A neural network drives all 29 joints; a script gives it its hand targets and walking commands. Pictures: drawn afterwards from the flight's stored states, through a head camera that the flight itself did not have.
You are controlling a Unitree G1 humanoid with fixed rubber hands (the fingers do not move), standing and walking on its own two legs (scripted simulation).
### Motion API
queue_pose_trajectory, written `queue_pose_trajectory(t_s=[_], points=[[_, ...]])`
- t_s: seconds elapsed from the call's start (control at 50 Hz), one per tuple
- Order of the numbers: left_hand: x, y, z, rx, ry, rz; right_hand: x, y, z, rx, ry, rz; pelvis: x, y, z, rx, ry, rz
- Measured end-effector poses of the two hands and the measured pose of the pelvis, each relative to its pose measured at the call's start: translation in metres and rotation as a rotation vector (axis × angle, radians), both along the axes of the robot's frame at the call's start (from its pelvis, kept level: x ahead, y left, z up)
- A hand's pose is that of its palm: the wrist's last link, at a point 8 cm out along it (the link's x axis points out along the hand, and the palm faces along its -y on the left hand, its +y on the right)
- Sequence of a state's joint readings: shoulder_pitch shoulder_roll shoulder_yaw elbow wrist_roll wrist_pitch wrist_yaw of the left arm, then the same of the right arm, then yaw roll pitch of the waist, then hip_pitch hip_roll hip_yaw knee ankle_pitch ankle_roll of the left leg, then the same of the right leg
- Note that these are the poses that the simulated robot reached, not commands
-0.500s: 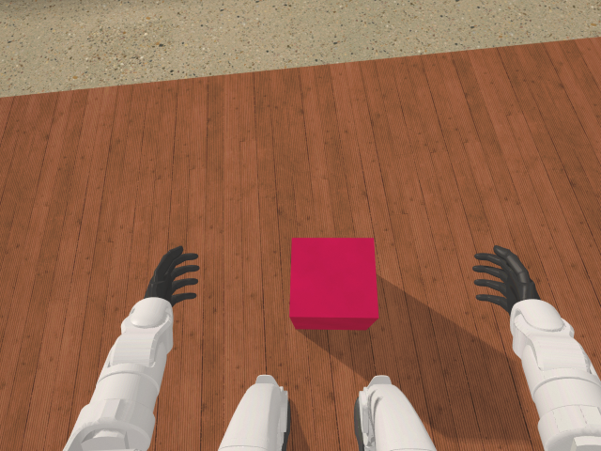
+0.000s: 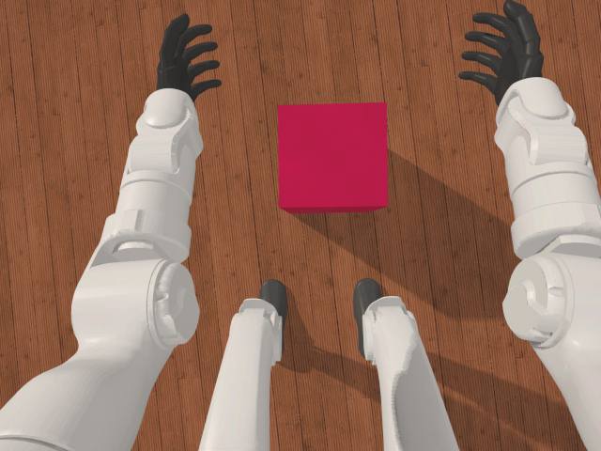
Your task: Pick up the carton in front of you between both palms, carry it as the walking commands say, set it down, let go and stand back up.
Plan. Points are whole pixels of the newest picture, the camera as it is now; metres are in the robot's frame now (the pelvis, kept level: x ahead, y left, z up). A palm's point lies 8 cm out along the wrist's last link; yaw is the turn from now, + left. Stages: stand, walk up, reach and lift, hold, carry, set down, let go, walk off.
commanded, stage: reach and lift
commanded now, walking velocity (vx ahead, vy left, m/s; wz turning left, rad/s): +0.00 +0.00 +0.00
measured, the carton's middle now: (330, 166) +0.50 -0.03 -0.52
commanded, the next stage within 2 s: none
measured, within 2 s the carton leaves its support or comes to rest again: leaves its support in 1.66 s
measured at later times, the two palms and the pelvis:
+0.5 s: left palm (226, 152) +0.51 +0.17 -0.34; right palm (444, 149) +0.50 -0.22 -0.34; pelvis -0.01 +0.00 -0.18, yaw +0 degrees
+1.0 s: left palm (242, 156) +0.52 +0.16 -0.45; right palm (415, 152) +0.51 -0.20 -0.45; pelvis -0.02 +0.00 -0.27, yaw +0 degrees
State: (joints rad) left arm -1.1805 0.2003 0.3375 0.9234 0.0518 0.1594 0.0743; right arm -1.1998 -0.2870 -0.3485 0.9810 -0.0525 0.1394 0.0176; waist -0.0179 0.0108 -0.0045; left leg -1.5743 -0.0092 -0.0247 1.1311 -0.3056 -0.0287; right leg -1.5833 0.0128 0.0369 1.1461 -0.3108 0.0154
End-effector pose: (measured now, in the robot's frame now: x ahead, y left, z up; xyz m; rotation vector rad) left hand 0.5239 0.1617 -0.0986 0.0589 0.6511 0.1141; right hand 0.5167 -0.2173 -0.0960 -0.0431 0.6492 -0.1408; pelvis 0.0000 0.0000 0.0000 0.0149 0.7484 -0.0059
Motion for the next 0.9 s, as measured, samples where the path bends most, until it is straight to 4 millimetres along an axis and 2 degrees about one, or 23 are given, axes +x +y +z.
queue_pose_trajectory(t_s=[0.08, 0.16, 0.28, 0.42, 0.52, 0.62, 0.8, 0.9], points=[[0.000, 0.000, -0.030, 0.002, 0.013, 0.005, 0.000, 0.001, -0.030, 0.001, 0.014, -0.009, 0.011, 0.000, -0.010, 0.000, 0.064, 0.001], [-0.004, 0.002, -0.070, 0.006, 0.034, 0.010, -0.004, 0.001, -0.070, -0.001, 0.037, -0.021, 0.020, 0.000, -0.033, 0.000, 0.127, 0.003], [-0.013, 0.006, -0.143, 0.010, 0.053, 0.010, -0.015, -0.002, -0.143, -0.010, 0.057, -0.036, 0.021, 0.001, -0.085, 0.000, 0.184, 0.005], [-0.019, 0.007, -0.216, 0.011, 0.038, -0.003, -0.022, -0.007, -0.216, -0.016, 0.045, -0.038, 0.005, 0.003, -0.151, -0.001, 0.152, 0.004], [-0.018, 0.005, -0.249, 0.006, 0.031, 0.001, -0.021, -0.005, -0.250, -0.007, 0.034, -0.038, -0.011, 0.004, -0.191, 0.001, 0.089, 0.000], [-0.017, 0.001, -0.280, 0.000, 0.055, 0.002, -0.019, 0.000, -0.281, 0.000, 0.058, -0.040, -0.024, 0.004, -0.220, 0.002, 0.029, -0.001], [-0.017, -0.001, -0.338, -0.004, 0.097, 0.000, -0.019, 0.007, -0.342, -0.001, 0.101, -0.030, -0.033, 0.003, -0.256, 0.002, -0.052, 0.007], [-0.014, 0.001, -0.354, 0.000, 0.089, -0.001, -0.015, 0.010, -0.357, -0.002, 0.097, -0.024, -0.029, 0.002, -0.265, 0.001, -0.095, 0.004]])
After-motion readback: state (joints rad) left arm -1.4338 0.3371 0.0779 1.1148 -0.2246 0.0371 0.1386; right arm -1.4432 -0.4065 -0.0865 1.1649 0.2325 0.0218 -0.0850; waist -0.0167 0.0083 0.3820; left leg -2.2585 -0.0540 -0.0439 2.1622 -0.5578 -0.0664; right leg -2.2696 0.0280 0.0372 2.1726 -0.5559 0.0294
